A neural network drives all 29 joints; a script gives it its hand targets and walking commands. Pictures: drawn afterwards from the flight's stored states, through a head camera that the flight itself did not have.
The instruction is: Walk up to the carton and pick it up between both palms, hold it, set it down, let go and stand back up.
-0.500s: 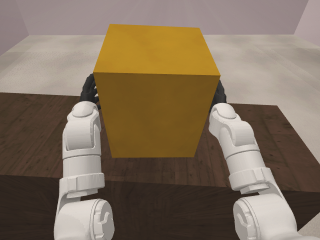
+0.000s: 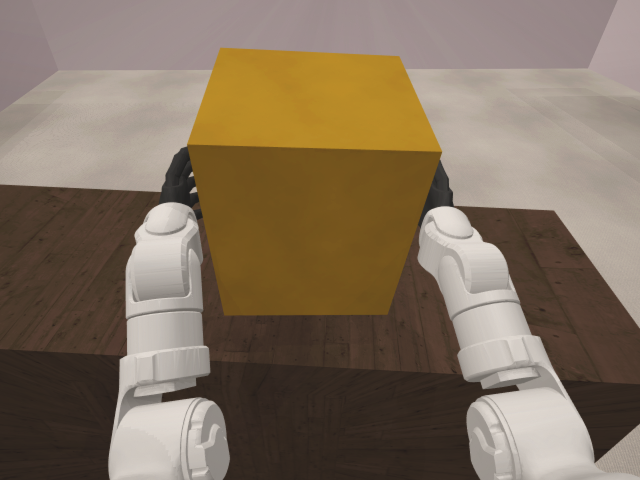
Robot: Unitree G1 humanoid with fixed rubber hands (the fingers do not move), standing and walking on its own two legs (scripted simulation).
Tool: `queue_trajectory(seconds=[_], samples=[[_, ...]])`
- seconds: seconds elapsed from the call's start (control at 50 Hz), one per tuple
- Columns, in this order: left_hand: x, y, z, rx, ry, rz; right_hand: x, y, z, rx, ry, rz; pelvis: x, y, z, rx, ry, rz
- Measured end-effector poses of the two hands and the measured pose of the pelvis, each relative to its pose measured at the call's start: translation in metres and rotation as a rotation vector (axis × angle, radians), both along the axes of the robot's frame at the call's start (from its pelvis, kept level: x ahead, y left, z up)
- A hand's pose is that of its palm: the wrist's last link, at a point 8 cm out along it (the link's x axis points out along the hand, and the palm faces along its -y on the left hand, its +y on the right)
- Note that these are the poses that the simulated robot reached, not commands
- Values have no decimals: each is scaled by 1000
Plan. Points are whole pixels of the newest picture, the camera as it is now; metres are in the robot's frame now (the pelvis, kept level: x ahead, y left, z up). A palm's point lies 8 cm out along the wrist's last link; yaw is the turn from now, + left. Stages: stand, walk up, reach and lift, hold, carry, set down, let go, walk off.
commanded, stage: hold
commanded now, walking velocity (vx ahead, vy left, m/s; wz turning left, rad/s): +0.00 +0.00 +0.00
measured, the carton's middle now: (309, 189) +0.40 +0.00 +0.22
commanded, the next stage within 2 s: none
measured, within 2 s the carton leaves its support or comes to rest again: neither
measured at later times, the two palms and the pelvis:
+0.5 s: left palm (178, 210) +0.37 +0.15 +0.22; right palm (433, 212) +0.36 -0.15 +0.21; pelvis +0.00 +0.00 +0.00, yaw +0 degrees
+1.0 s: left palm (182, 215) +0.37 +0.15 +0.21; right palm (432, 211) +0.37 -0.15 +0.21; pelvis +0.01 +0.00 +0.00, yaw +0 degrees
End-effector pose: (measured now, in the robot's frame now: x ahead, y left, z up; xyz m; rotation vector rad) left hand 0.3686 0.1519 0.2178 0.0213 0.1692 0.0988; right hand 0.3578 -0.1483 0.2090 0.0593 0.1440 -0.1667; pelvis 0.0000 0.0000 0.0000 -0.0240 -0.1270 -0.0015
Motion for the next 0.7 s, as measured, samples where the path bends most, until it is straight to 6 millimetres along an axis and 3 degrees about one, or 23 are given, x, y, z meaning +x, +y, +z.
queue_trajectory(seconds=[0.5, 0.7], samples=[[0, 1, 0, 0, 1, 0, 0, 1, 1, 0, 0, -1, -1, 0, 0, 1, 0, 4], [8, 3, 0, 4, 14, 9, 12, 2, 3, 6, 11, 12, 2, 0, 0, 5, 27, -4]])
